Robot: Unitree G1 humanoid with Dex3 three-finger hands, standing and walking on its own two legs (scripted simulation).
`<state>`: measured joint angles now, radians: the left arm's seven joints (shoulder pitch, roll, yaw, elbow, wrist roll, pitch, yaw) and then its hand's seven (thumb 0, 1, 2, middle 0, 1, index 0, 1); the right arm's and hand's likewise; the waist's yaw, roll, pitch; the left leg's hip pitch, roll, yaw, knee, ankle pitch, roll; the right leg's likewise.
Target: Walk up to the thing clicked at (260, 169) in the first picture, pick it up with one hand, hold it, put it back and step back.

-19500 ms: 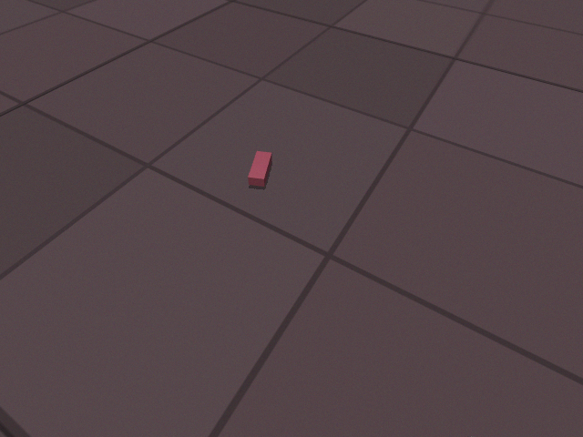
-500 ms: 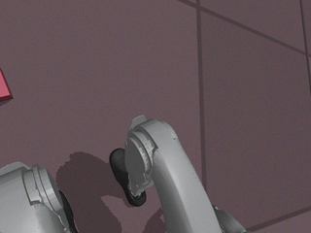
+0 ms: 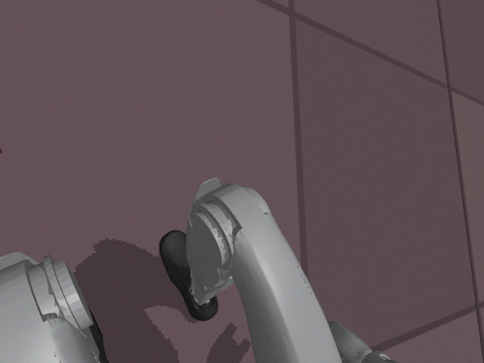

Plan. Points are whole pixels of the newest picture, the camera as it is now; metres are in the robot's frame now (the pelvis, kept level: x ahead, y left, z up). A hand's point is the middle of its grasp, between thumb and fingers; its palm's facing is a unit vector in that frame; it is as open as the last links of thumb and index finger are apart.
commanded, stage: close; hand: left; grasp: from above
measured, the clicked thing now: out of the picture +0.49 +0.29 -0.29
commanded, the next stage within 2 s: settle in 1.48 s
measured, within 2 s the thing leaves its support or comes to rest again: leaves its support in 1.96 s
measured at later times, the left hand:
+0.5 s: hand out of the picture +0.48 +0.29 -0.26, palm faces -0.46 -0.11 -0.88, open 12.5 cm
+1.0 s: hand out of the picture +0.48 +0.29 -0.25, palm faces -0.44 -0.10 -0.89, open 11.3 cm
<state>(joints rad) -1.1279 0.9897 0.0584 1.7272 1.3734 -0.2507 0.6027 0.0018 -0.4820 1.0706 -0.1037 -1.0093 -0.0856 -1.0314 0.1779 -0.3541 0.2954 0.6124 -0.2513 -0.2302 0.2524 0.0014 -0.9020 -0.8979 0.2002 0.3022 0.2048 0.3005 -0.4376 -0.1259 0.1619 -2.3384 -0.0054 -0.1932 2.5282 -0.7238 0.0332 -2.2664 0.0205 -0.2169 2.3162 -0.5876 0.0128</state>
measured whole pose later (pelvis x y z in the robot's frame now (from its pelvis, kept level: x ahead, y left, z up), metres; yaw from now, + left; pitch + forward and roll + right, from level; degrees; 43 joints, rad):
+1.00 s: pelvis +0.00 +0.00 +0.00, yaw -1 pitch +28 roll -15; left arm -1.14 1.05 0.05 1.73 1.34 -0.24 0.60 0.01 -0.11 0.76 -0.39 -0.89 -0.39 -0.85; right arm 0.16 -0.37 0.34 0.57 -0.24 -0.25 0.25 0.00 -0.90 -0.90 0.20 0.30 0.20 0.30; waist -0.45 -0.14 0.21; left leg -2.33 0.00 -0.21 2.52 -0.71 0.04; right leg -2.25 0.03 -0.23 2.29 -0.57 0.02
